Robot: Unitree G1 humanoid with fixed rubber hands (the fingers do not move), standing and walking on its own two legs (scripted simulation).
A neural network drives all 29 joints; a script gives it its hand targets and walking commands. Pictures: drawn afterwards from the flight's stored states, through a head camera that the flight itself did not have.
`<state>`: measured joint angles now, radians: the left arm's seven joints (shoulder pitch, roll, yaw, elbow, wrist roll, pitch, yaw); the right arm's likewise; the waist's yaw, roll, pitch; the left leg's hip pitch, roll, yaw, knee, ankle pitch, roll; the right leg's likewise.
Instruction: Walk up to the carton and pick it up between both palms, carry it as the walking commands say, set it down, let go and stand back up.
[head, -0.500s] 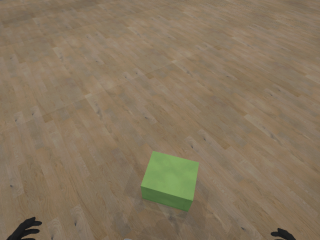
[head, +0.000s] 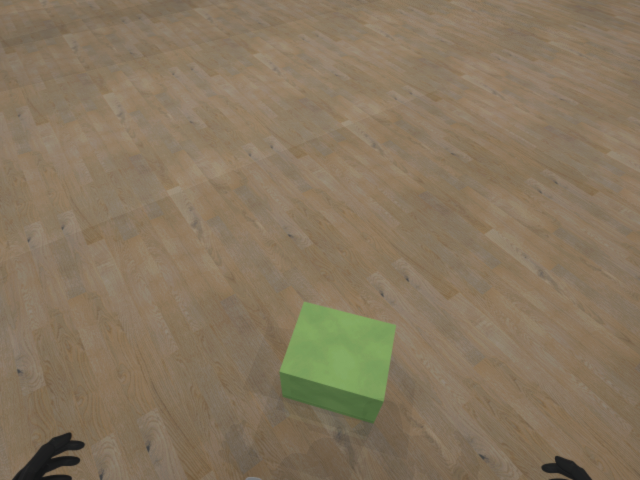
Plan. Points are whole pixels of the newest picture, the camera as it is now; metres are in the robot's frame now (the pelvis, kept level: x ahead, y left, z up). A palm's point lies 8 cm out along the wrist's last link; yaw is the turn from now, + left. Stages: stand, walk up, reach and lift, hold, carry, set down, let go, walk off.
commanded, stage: walk up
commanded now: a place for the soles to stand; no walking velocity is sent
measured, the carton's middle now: (338, 361) +0.55 -0.08 -0.64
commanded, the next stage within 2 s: none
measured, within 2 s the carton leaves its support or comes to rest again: neither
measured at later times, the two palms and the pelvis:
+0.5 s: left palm out of the picture +0.14 +0.34 -0.06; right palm out of the picture +0.10 -0.32 -0.06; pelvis +0.00 +0.01 +0.00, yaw +0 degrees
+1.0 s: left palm out of the picture +0.13 +0.34 -0.05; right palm out of the picture +0.10 -0.32 -0.07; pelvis +0.00 +0.00 +0.00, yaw +1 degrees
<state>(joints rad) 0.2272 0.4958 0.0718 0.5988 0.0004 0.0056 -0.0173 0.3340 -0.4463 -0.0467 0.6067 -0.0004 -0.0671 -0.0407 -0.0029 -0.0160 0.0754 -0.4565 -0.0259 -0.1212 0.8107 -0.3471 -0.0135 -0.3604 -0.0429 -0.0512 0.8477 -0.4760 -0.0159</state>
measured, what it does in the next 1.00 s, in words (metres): stands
